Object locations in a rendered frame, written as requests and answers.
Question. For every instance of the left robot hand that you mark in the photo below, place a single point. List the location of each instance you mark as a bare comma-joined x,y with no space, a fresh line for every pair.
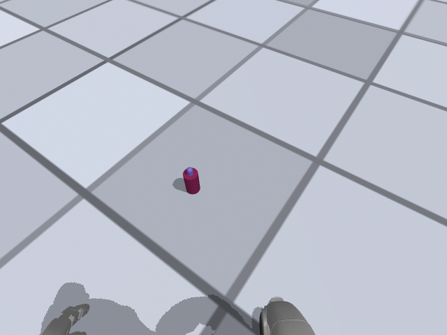
68,317

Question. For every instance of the bottle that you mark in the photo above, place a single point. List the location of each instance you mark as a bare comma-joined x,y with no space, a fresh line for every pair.
191,180

